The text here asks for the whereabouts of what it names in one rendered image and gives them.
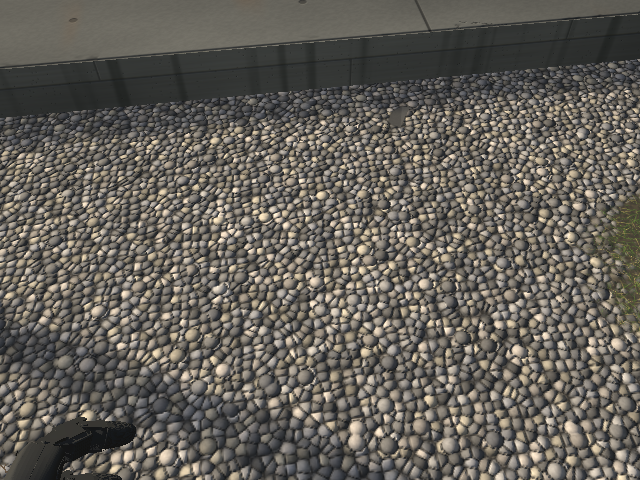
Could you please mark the robot left hand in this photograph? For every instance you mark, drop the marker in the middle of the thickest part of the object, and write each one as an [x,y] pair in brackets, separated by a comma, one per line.
[44,459]

